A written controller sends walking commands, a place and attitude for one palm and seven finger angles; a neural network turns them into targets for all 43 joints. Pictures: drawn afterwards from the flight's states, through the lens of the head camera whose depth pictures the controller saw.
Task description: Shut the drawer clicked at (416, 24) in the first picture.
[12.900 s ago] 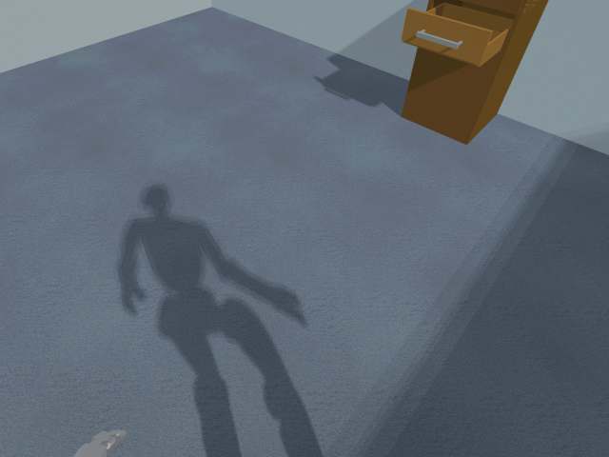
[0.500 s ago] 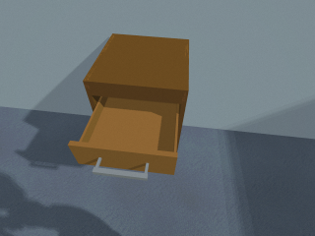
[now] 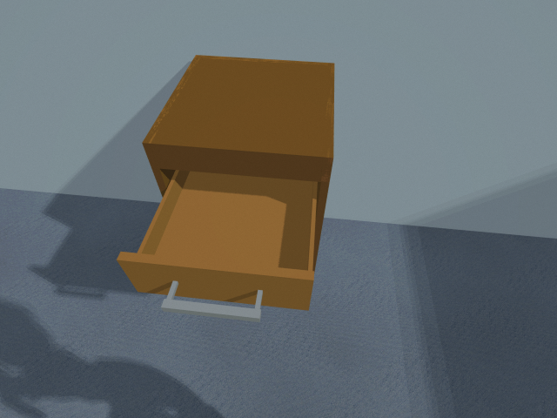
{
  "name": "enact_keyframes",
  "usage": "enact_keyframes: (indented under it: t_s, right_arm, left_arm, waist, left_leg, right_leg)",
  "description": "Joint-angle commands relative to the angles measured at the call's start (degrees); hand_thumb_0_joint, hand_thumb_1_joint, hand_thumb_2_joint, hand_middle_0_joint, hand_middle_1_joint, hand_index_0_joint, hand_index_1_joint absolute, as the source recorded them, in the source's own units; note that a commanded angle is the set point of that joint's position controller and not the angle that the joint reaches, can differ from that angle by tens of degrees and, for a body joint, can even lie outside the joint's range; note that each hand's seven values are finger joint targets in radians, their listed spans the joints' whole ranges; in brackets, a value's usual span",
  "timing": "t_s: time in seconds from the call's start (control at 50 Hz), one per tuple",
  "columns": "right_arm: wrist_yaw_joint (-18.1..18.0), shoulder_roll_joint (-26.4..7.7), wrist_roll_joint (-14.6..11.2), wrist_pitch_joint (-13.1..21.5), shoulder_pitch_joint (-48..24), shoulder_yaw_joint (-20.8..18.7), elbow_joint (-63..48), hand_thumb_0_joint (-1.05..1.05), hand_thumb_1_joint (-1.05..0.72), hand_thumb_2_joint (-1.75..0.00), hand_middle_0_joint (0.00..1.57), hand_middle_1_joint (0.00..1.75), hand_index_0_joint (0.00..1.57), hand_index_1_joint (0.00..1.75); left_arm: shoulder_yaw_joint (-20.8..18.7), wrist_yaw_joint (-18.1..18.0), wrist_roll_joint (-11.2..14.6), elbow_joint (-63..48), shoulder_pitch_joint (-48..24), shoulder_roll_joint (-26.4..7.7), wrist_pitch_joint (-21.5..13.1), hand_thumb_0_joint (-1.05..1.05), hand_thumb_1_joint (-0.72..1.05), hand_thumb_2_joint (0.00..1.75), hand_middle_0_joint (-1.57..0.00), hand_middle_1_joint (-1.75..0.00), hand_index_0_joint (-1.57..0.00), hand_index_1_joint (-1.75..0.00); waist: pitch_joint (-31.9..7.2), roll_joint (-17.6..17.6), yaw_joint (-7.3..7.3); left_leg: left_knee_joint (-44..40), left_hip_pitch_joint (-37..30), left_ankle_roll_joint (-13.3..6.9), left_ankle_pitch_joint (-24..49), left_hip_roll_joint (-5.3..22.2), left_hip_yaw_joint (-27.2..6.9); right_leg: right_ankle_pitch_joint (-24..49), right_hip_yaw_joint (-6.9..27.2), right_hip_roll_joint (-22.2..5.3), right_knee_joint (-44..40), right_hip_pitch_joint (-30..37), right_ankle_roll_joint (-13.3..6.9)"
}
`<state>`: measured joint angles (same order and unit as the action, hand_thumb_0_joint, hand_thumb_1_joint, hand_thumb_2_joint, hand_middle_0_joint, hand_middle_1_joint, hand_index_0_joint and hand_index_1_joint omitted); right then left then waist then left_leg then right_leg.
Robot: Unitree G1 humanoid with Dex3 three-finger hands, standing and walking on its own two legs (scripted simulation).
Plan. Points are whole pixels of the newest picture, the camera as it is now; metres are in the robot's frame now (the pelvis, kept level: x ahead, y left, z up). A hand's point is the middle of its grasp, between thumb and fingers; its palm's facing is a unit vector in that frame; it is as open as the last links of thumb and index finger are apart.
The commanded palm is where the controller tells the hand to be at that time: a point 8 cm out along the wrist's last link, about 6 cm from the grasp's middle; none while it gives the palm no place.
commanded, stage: look again from close up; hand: left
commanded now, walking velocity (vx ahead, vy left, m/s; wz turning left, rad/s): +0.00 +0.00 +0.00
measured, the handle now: (214, 300) +0.36 +0.15 -0.16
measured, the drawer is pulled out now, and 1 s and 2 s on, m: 0.26 0.26 0.26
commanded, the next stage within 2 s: raise the hand and make a fist in 0.44 s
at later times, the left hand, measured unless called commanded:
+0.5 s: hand out of the picture +0.01 +0.17 -0.17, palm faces -0.01 -0.97 -0.22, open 7.3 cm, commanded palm none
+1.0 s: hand out of the picture +0.10 +0.14 -0.09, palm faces -0.02 -1.00 +0.01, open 5.7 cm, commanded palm +0.10 +0.21 -0.07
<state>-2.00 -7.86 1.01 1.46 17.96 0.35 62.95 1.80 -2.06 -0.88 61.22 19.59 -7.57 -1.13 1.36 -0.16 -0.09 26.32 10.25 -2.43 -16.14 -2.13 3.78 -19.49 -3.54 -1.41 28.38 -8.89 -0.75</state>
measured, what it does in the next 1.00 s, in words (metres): lowers itself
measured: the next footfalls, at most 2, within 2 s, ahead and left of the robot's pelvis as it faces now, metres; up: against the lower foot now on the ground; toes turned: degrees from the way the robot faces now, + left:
none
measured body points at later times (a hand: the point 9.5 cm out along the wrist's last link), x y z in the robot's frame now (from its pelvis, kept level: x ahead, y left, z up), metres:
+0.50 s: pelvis -0.01 -0.01 +0.00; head +0.01 -0.02 +0.45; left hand +0.01 +0.22 -0.15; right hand +0.02 -0.24 -0.16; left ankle -0.02 +0.09 -0.74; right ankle -0.05 -0.10 -0.74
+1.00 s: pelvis -0.08 -0.03 -0.10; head -0.02 -0.01 +0.35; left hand +0.09 +0.20 -0.09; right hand +0.18 -0.27 -0.11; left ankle -0.02 +0.09 -0.74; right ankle -0.05 -0.11 -0.74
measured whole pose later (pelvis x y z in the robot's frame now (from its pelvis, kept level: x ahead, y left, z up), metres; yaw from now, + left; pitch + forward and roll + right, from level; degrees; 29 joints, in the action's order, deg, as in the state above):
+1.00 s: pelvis -0.08 -0.03 -0.10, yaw +1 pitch +13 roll +0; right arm -1.4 -15.9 -0.9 14.9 6.0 -4.0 28.2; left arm -5.0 18.2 12.2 11.2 25.9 -9.9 -32.6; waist -7.7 -2.4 1.2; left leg 67.3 53.2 -0.5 -27.3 1.1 1.3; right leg -31.1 -6.5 -0.5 67.9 -50.3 -4.1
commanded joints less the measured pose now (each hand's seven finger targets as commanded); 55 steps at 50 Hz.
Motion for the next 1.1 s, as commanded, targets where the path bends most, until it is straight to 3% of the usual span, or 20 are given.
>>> enact_keyframes:
  t_s: [0.0, 0.08, 0.18, 0.5, 0.52, 0.54, 0.56, 0.58, 0.6, 0.62, 0.64, 0.66, 0.7, 0.74, 0.78, 0.82, 0.88, 0.96, 1.0, 1.08]
  right_arm:
    - [0.7, -5.3, -0.3, 0.2, 0.3, -1.4, -4.4, 0.00, -0.90, -0.90, 0.20, 0.30, 0.20, 0.30]
    - [0.8, -6.4, -0.2, 0.1, 0.3, -1.4, -3.9, 0.00, -0.90, -0.90, 0.20, 0.30, 0.20, 0.30]
    - [0.7, -7.5, -0.3, -0.3, -1.1, -1.2, -3.4, 0.00, -0.90, -0.90, 0.20, 0.30, 0.20, 0.30]
    - [0.8, -7.9, -0.4, -0.6, -2.5, -0.7, -1.0, 0.00, -0.90, -0.90, 0.20, 0.30, 0.20, 0.30]
    - [0.7, -8.3, -0.8, 0.2, -6.3, -1.1, -5.2, 0.00, -0.90, -0.90, 0.20, 0.30, 0.20, 0.30]
    - [-1.3, -18.0, -3.4, 8.7, -4.5, -3.0, -23.9, 0.00, -0.90, -0.90, 0.20, 0.30, 0.20, 0.30]
    - [-3.3, -12.6, -2.1, 14.0, -7.9, -0.9, -21.0, 0.00, -0.90, -0.90, 0.20, 0.30, 0.20, 0.30]
    - [-3.1, -13.4, -2.3, 16.0, -7.7, -1.6, -17.8, 0.00, -0.90, -0.90, 0.20, 0.30, 0.20, 0.30]
    - [-2.2, -10.5, -2.8, 16.0, -5.1, -1.8, -16.5, 0.00, -0.90, -0.90, 0.20, 0.30, 0.20, 0.30]
    - [-1.6, -12.9, -2.9, 16.2, -6.1, -2.4, -20.8, 0.00, -0.90, -0.90, 0.20, 0.30, 0.20, 0.30]
    - [-1.6, -14.2, -2.1, 16.5, -5.8, -3.9, -21.6, 0.00, -0.90, -0.90, 0.20, 0.30, 0.20, 0.30]
    - [-1.5, -14.4, -1.0, 16.7, -6.2, -4.3, -23.4, 0.00, -0.90, -0.90, 0.20, 0.30, 0.20, 0.30]
    - [-0.6, -13.6, -0.9, 16.6, -8.0, -4.7, -27.1, 0.00, -0.90, -0.90, 0.20, 0.30, 0.20, 0.30]
    - [0.4, -12.9, -0.9, 17.0, -11.5, -5.4, -31.4, 0.00, -0.90, -0.90, 0.20, 0.30, 0.20, 0.30]
    - [1.9, -12.9, -1.3, 17.1, -12.2, -6.2, -33.9, 0.00, -0.90, -0.90, 0.20, 0.30, 0.20, 0.30]
    - [2.5, -12.7, -1.6, 16.8, -13.4, -6.2, -36.5, 0.00, -0.90, -0.90, 0.20, 0.30, 0.20, 0.30]
    - [1.7, -12.4, -2.1, 15.3, -14.3, -5.9, -40.2, 0.00, -0.90, -0.90, 0.20, 0.30, 0.20, 0.30]
    - [-0.1, -11.5, -2.1, 15.8, -12.1, -4.8, -42.7, 0.00, -0.90, -0.90, 0.20, 0.30, 0.20, 0.30]
    - [-1.0, -11.7, -1.9, 16.0, -10.2, -4.2, -42.5, 0.00, -0.90, -0.90, 0.20, 0.30, 0.20, 0.30]
    - [-2.3, -13.3, -2.7, 16.5, -8.6, -2.5, -40.3, 0.00, -0.90, -0.90, 0.20, 0.30, 0.20, 0.30]
  left_arm:
    - [-1.5, -0.7, 0.1, -1.9, 3.2, -6.4, -1.3, 0.00, 0.90, 0.90, -0.20, -0.30, -0.20, -0.30]
    - [-1.7, -0.9, 0.1, -2.4, 1.9, -7.2, -1.4, 0.00, 0.90, 0.90, -0.20, -0.30, -0.20, -0.30]
    - [-1.8, -1.0, 0.1, -2.2, 1.2, -7.7, -1.1, 0.00, 0.90, 0.90, -0.20, -0.30, -0.20, -0.30]
    - [-1.9, -0.9, 0.1, -2.2, -0.3, -8.1, -0.4, 0.00, 0.90, 0.90, -0.20, -0.30, -0.20, -0.30]
    - [-2.6, -2.7, -0.6, -0.4, 4.5, -8.6, -1.9, 0.00, 0.90, 0.90, -0.20, -0.30, -0.20, -0.30]
    - [-10.0, -1.5, 10.8, -86.2, -38.5, -20.7, -13.8, 0.00, 0.90, 0.90, -0.22, -0.32, -0.22, -0.32]
    - [-9.8, -2.4, 6.6, -69.5, -9.4, -16.8, -10.9, 0.00, 0.90, 0.90, -0.24, -0.34, -0.24, -0.34]
    - [-4.7, -4.7, 8.0, -67.3, -7.7, -11.4, -8.7, 0.00, 0.90, 0.90, -0.26, -0.37, -0.26, -0.37]
    - [2.2, -4.0, 8.1, -52.0, 7.7, 2.5, -3.4, 0.00, 0.90, 0.90, -0.28, -0.39, -0.28, -0.39]
    - [1.7, -2.6, 10.2, -61.7, -3.5, 1.6, -5.0, 0.00, 0.90, 0.90, -0.30, -0.41, -0.30, -0.41]
    - [-2.3, -1.3, 9.2, -60.1, -3.9, -2.7, -7.3, 0.00, 0.90, 0.90, -0.32, -0.43, -0.32, -0.43]
    - [-2.9, 0.6, 8.9, -55.1, 0.3, -1.8, -10.1, 0.00, 0.90, 0.90, -0.34, -0.45, -0.34, -0.45]
    - [-4.5, 5.5, 10.3, -47.2, 14.1, 0.4, -16.2, 0.00, 0.90, 0.90, -0.38, -0.50, -0.38, -0.50]
    - [-5.4, 11.9, 12.5, -48.6, 20.9, 0.9, -23.8, 0.00, 0.90, 0.90, -0.42, -0.54, -0.42, -0.54]
    - [-9.4, 18.0, 13.2, -48.8, 21.8, -3.1, -30.3, 0.00, 0.90, 0.90, -0.46, -0.58, -0.46, -0.58]
    - [-12.2, 22.7, 13.7, -50.4, 16.0, -7.3, -35.5, 0.00, 0.90, 0.90, -0.50, -0.62, -0.50, -0.62]
    - [-15.4, 21.7, 14.8, -58.0, 6.3, -11.1, -36.3, 0.00, 0.90, 0.90, -0.56, -0.69, -0.56, -0.69]
    - [-12.3, 17.4, 16.4, -75.9, -9.4, -10.5, -39.8, 0.00, 0.90, 0.90, -0.64, -0.78, -0.64, -0.78]
    - [-9.4, 16.9, 15.8, -82.3, -12.4, -11.0, -40.8, 0.00, 0.90, 0.90, -0.68, -0.82, -0.68, -0.82]
    - [-3.3, 20.6, 15.2, -72.5, -9.5, -9.5, -34.7, 0.00, 0.90, 0.90, -0.76, -0.91, -0.76, -0.91]
  waist:
    - [1.3, -2.5, 0.05]
    - [0.7, 1.0, -0.36]
    - [1.4, -1.2, -0.26]
    - [2.2, -0.7, 0.07]
    - [0.7, -8.1, 2.06]
    - [-28.6, 4.0, -4.35]
    - [-27.9, 15.7, 1.48]
    - [-22.8, 15.7, -0.80]
    - [-12.6, 9.1, -2.20]
    - [-4.7, 5.1, -3.15]
    - [-3.5, -0.5, -4.39]
    - [-1.4, -7.1, -3.66]
    - [-4.4, -15.7, -0.15]
    - [-8.5, -19.1, 2.92]
    - [-11.5, -8.9, 4.59]
    - [-13.8, -1.4, 3.56]
    - [-15.8, 0.2, 3.27]
    - [-21.6, 7.7, -0.35]
    - [-24.6, 7.9, -2.26]
    - [-17.5, 2.3, -5.40]
  left_leg:
    - [-0.9, 1.4, -0.3, 8.0, 6.5, -7.8]
    - [0.0, -0.3, -0.3, 14.5, 6.7, -7.3]
    - [-0.1, -0.9, -0.3, 16.1, 7.1, -7.0]
    - [-2.9, -1.8, -0.4, 13.2, 7.2, -7.1]
    - [9.3, 2.8, 1.3, 17.7, 8.1, -4.7]
    - [0.9, -10.8, -0.2, 26.3, 2.1, -4.5]
    - [-0.7, -20.1, -0.3, 38.5, 4.7, -4.3]
    - [-0.1, -14.9, 2.2, 37.2, 5.0, -5.1]
    - [0.0, -9.6, 1.5, 34.4, 5.8, -6.1]
    - [1.4, -2.8, 1.4, 29.3, 5.7, -8.1]
    - [4.5, 0.9, 1.0, 22.4, 4.8, -7.8]
    - [7.4, 7.2, 0.8, 16.2, 3.4, -7.3]
    - [12.6, 15.8, 1.2, 11.9, 2.2, -6.0]
    - [17.1, 23.8, 1.8, 8.0, 1.5, -4.3]
    - [21.0, 27.4, 2.8, 6.8, 0.7, -3.1]
    - [26.2, 31.1, 3.0, 4.4, 0.5, -2.4]
    - [31.0, 38.2, 1.9, -4.1, 0.4, -2.0]
    - [36.5, 38.5, 0.5, -11.5, 1.9, -3.8]
    - [37.9, 38.0, 0.0, -12.4, 2.6, -4.7]
    - [39.4, 43.1, -0.4, -14.4, 3.2, -5.7]
  right_leg:
    - [9.9, 7.1, -5.0, -5.9, -4.1, -3.0]
    - [16.8, 6.9, -5.0, -4.7, -3.4, -2.7]
    - [19.7, 6.2, -5.2, -4.5, -2.9, -2.2]
    - [14.8, 6.1, -5.3, -6.5, -2.1, -1.7]
    - [44.4, 10.0, -8.3, -6.0, -0.3, 1.0]
    - [40.3, 4.3, -3.5, 0.7, 1.8, -1.4]
    - [26.4, 2.7, 0.5, 4.2, -1.1, -2.0]
    - [11.7, -0.3, 0.9, 4.0, -6.2, -1.4]
    - [7.6, -1.1, 0.7, 4.1, -11.8, -0.5]
    - [9.0, -1.9, 0.3, 3.4, -14.0, 0.0]
    - [9.2, -2.6, 1.0, 2.5, -17.2, 0.1]
    - [10.0, -3.3, 1.3, 3.4, -19.7, 0.0]
    - [12.0, -3.4, 1.5, 8.9, -21.4, 0.0]
    - [13.0, -1.9, 1.2, 14.6, -22.2, 0.0]
    - [14.5, 0.4, 0.3, 19.2, -22.9, -0.9]
    - [11.1, 2.0, 0.0, 23.8, -27.1, -1.5]
    - [-3.7, 5.5, 0.3, 25.6, -32.9, -1.4]
    - [-18.8, 9.4, 0.6, 25.1, -39.4, -1.5]
    - [-19.6, 9.7, 1.2, 25.4, -40.9, -1.5]
    - [-21.9, 9.8, 1.7, 23.0, -42.4, -0.9]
